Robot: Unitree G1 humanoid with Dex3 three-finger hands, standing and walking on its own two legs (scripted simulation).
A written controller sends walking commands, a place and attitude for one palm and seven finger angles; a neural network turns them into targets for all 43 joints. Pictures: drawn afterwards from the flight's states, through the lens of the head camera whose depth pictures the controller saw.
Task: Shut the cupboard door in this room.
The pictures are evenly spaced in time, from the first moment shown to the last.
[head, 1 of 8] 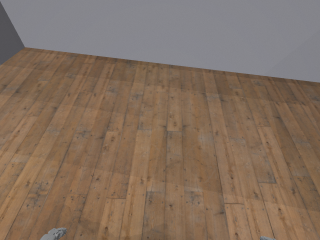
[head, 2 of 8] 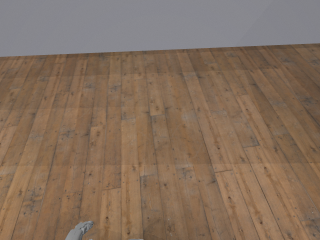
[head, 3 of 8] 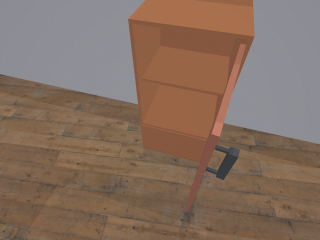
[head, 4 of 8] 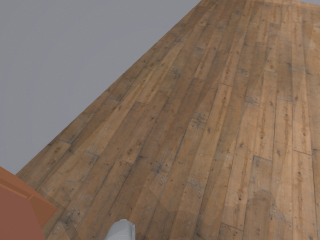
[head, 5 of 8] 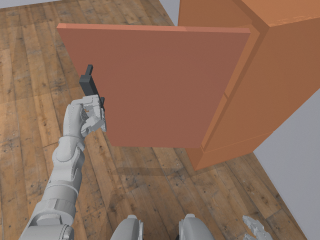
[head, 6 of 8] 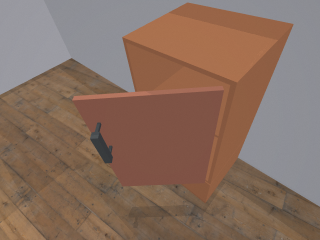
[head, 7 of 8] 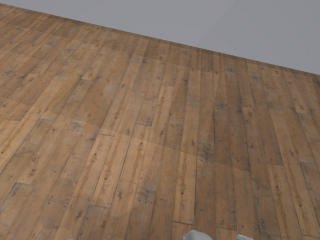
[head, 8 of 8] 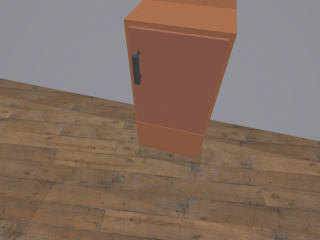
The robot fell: no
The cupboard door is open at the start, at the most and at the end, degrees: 88 88 0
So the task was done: yes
